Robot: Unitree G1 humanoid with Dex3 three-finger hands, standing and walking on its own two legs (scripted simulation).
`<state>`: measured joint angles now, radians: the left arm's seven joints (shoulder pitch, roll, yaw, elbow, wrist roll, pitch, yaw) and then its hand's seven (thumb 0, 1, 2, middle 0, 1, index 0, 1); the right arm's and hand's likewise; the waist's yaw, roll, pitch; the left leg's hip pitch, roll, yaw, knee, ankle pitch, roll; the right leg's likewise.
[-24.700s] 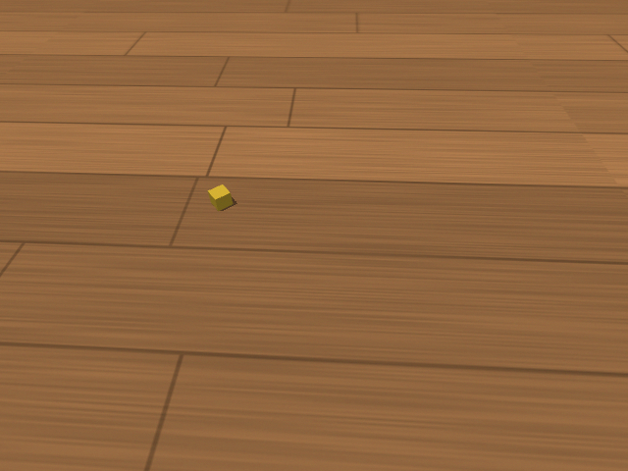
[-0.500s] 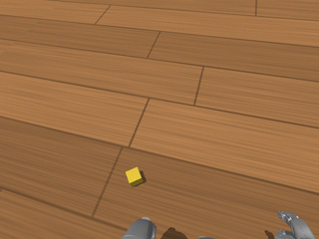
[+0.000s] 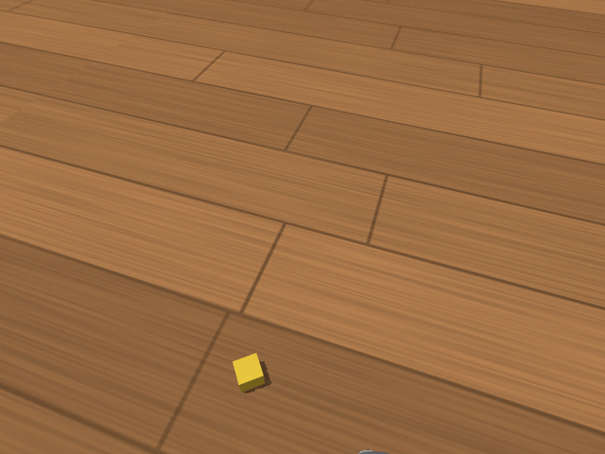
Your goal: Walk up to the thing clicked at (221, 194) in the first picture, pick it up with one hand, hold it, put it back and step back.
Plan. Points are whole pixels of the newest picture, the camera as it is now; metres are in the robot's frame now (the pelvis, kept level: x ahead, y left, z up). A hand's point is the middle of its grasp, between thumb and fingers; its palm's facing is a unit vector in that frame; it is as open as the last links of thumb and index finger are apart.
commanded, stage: walk up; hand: left
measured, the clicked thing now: (248, 372) +0.49 +0.17 -0.73
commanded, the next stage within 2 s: none
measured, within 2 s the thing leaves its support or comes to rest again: neither
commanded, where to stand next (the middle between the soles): +0.09 -0.03 m, yaw -7 degrees
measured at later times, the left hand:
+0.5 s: hand out of the picture +0.08 +0.27 -0.15, palm faces -0.04 -0.93 -0.38, open 7.4 cm
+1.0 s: hand out of the picture +0.10 +0.24 -0.14, palm faces -0.08 -0.94 -0.34, open 7.4 cm
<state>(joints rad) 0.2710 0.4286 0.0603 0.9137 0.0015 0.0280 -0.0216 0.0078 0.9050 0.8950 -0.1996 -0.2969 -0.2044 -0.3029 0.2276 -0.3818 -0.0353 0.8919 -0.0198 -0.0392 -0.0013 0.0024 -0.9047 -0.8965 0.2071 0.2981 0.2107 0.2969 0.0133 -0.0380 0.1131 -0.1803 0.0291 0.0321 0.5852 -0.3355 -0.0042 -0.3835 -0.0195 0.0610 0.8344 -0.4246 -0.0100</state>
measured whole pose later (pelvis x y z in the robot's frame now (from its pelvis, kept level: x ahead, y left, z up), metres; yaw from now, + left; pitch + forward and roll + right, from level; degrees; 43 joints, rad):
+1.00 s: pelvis +0.00 +0.00 +0.01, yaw -4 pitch -2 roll +0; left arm 0.11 0.34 0.00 1.07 0.00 -0.01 -0.02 0.01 0.90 0.89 -0.20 -0.30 -0.21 -0.30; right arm 0.13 -0.38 -0.02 1.03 -0.01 -0.03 0.01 0.00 -0.91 -0.90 0.20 0.30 0.21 0.30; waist 0.01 0.01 0.06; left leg -0.07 0.02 0.06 0.45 -0.33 0.00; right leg -0.24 0.01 0.08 0.50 -0.22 0.01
